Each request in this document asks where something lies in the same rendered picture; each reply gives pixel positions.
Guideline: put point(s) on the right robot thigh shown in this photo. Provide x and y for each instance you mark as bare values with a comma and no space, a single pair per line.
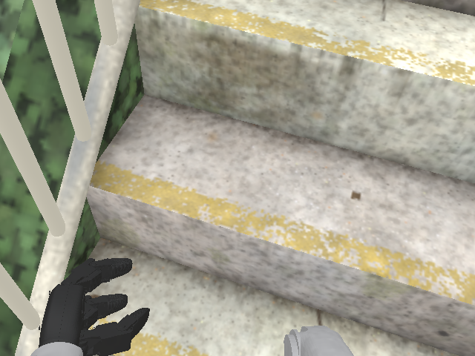
315,341

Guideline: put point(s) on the left robot hand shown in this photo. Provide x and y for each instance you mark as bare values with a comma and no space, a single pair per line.
69,313

